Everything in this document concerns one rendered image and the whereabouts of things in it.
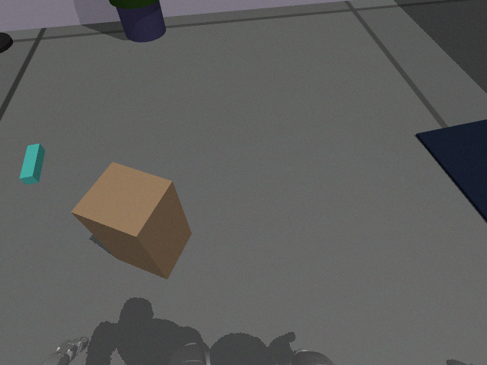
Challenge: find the left robot hand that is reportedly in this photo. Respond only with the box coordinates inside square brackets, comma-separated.
[41, 337, 89, 365]

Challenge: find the potted plant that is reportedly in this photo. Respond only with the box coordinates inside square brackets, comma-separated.
[109, 0, 166, 43]

